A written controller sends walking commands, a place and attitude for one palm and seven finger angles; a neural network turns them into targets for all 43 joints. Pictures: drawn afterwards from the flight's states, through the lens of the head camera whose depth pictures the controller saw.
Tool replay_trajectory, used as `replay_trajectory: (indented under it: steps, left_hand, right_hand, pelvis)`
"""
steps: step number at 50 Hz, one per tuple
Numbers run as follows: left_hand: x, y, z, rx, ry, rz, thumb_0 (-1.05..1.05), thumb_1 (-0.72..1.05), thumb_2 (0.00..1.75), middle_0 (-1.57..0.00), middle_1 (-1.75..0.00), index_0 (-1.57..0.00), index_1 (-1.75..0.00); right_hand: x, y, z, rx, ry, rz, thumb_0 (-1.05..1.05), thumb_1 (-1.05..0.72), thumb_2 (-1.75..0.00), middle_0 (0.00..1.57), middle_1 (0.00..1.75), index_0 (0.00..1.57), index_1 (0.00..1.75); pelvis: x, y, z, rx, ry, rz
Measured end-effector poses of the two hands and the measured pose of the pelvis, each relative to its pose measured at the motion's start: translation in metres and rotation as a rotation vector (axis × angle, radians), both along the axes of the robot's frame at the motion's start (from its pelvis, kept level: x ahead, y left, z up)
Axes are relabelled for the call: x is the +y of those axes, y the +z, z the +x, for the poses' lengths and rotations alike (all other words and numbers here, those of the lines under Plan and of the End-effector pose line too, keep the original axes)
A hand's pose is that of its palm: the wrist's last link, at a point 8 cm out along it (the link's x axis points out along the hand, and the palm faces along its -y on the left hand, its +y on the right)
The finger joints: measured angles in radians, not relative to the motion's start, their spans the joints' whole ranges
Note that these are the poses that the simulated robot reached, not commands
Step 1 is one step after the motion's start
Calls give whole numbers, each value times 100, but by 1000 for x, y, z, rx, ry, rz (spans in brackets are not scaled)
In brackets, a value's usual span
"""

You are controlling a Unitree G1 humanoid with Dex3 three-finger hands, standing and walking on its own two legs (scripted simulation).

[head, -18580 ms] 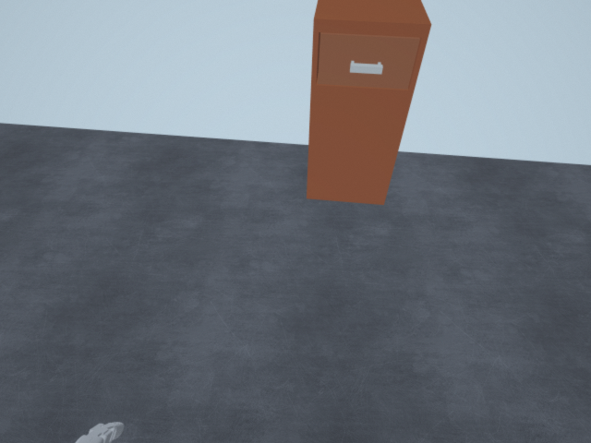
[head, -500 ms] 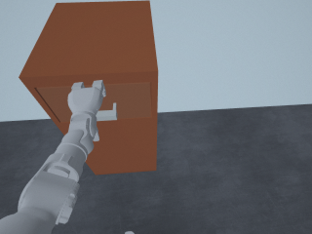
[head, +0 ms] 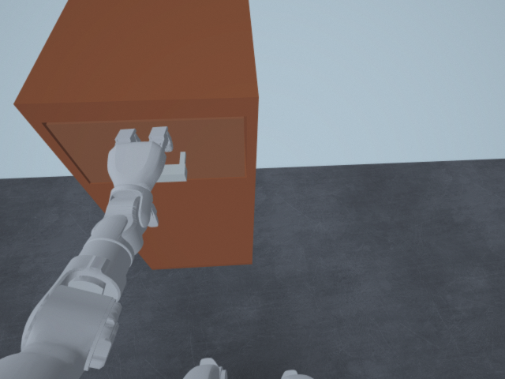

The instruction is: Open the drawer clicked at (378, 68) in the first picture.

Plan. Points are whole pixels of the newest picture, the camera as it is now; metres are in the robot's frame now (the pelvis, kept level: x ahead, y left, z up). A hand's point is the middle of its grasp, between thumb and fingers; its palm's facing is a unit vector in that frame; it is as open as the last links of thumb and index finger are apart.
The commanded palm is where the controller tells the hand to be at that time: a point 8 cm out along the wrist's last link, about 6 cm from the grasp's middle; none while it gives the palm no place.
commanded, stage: lower the fingers behind the handle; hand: left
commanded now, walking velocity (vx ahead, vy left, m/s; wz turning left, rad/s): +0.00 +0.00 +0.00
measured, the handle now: (157, 165) +0.51 +0.17 -0.02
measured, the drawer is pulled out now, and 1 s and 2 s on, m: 0.00 0.00 0.00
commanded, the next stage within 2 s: close the thumb around the handle in 1.10 s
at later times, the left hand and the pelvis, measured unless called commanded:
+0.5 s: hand (153, 193) +0.44 +0.17 -0.02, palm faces -0.02 -0.05 -1.00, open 14.1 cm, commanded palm +0.43 +0.17 +0.03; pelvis -0.02 +0.00 -0.01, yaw -1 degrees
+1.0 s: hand (156, 194) +0.45 +0.17 -0.04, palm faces -0.06 -0.04 -1.00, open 13.8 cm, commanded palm +0.43 +0.17 +0.01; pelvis -0.01 +0.01 -0.01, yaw -1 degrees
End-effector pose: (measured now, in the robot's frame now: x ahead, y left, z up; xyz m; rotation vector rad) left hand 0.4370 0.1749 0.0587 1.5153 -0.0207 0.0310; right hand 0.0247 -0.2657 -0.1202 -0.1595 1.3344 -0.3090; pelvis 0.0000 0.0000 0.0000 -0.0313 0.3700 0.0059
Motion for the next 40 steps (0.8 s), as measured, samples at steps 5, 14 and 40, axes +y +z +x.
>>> replay_trajectory:
  steps: [5, 14, 40]
  left_hand:
    - [-6, 3, 1, 5, 58, 19, 0, -49, 30, -34, -122, -35, -126]
    - [-6, 2, 0, 126, 80, 31, 0, -49, 30, -32, -121, -30, -123]
    - [-8, -40, -1, 82, 64, 24, 0, -49, 30, -31, -120, -32, -120]
  right_hand:
    - [9, -2, 0, 6, -8, 38, 0, -91, -90, 20, 30, 20, 30]
    - [9, 9, -5, -31, -22, 17, 0, -91, -90, 21, 30, 21, 30]
    - [18, -16, -31, 18, -35, 16, 0, -91, -90, 20, 30, 21, 30]
  pelvis:
    - [0, 2, 0, -8, -2, 1]
    - [-2, 6, -6, -31, -3, 2]
    - [5, -17, -16, 43, -16, -13]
